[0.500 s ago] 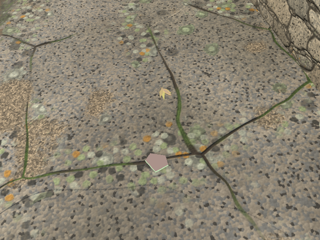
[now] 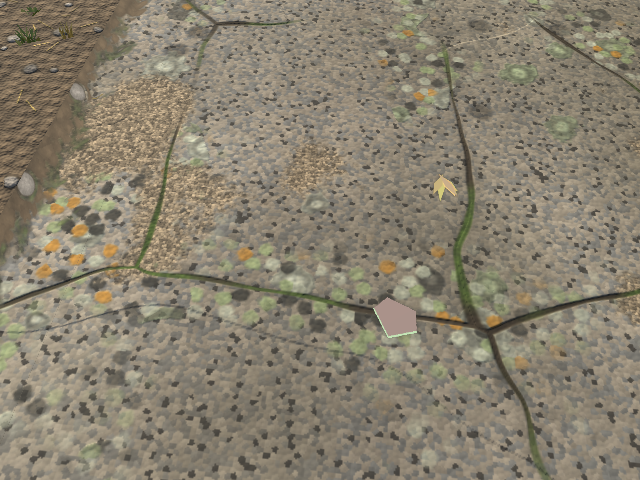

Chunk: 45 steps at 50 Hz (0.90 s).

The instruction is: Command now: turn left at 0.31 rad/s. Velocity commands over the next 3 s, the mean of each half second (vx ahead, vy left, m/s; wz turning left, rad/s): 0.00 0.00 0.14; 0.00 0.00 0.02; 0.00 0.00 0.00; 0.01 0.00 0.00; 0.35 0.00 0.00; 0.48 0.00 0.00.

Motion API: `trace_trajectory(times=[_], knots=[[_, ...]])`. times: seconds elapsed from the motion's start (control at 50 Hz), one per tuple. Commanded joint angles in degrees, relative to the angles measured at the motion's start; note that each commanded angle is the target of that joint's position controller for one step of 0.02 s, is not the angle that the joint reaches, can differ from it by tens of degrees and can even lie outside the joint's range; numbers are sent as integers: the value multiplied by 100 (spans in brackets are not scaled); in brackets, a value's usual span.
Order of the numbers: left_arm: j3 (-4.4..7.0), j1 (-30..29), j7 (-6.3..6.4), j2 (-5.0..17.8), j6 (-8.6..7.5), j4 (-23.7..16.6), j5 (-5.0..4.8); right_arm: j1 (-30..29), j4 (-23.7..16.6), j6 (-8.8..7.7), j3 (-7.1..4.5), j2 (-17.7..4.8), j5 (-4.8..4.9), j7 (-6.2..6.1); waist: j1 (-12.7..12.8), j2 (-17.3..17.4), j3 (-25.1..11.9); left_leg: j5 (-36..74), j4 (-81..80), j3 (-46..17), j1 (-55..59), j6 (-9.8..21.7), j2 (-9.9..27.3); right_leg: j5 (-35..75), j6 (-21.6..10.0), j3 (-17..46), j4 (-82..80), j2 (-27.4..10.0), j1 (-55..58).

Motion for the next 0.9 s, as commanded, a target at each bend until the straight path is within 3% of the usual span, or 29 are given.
trace_trajectory(times=[0.02, 0.12, 0.16, 0.18, 0.2, 0.22, 0.24, 0.26, 0.3, 0.34, 0.5, 0.9], knots=[[-6, -60, -27, 234, -65, -381, -5, -186, -355, -76, -186, -820, -19, -64, -52, 955, -790, 1747, -609, -1089, 707, 1028, 1337, 242, 14, 131, -824, -115, 246], [-16, -85, -110, 329, -106, -422, -55, -173, -231, -59, -114, -796, -47, 34, -163, 1033, -506, 1004, -551, -1431, 316, 1056, 1377, 61, -111, 27, -2066, -31, 1105], [-48, 155, -155, 206, -164, -338, -29, -287, -169, -62, -22, -630, 16, 50, 82, 888, -457, 926, -331, -1389, 129, 824, 1202, 950, -250, -82, -3358, 39, 1839], [-63, 201, -166, 259, -199, -340, 53, -94, -92, -100, 38, -481, 0, 52, 85, 693, -514, 675, -254, -1342, -39, 540, 1024, 1722, -347, 156, -3803, -134, 2356], [-25, 301, -142, 566, -218, -391, 129, 72, -68, -155, 88, -336, -114, 55, -51, 134, -677, 135, 166, -1033, -270, 198, 676, 2945, -544, 757, -3782, -777, 2819], [4, 23, -154, 762, -215, -328, 116, 482, -28, -193, 66, -282, -119, 81, -540, -750, -691, -581, 188, -453, -177, -52, 198, 2818, -967, 957, -3561, -1038, 2466], [-83, -163, -198, 336, -228, -398, 79, 255, 27, -187, 58, -437, -169, 67, -335, -706, -692, -428, 144, -362, 289, -236, 258, 1876, -1065, 924, -3717, -887, 2001], [-124, -216, -222, 210, -246, -407, 89, 10, 12, -158, 12, -548, -141, 64, -213, -597, -509, -268, 139, -376, 265, -237, 239, 1305, -888, 714, -3706, -632, 1905], [-119, -140, -230, 306, -303, -396, 83, -127, 14, -71, 1, -541, -97, 31, -79, -407, -345, 65, 166, -468, 164, -127, 269, 1100, -672, 493, -3623, -420, 1858], [-151, 23, -200, 253, -338, -339, 72, -60, 58, -55, 12, -451, -78, 37, -53, -238, -326, 223, 106, -539, 155, -74, 321, 1159, -619, 394, -3516, -351, 1904], [-219, 42, -157, 153, -278, -334, 41, 124, 327, -112, 7, -314, -56, 3, -1, 239, -342, 529, 90, -566, 186, -163, 348, 1360, -653, 277, -3327, -222, 2068], [-277, 204, -167, 69, -295, 339, 10, 292, 1087, -79, -25, -291, -29, -152, -44, 182, -153, 751, 3, -503, 571, -278, 363, 1255, -660, 208, -3578, -91, 1960]])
